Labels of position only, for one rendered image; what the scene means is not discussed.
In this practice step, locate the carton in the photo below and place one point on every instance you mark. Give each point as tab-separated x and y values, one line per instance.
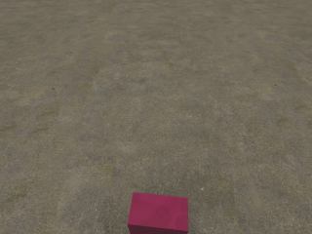
158	214

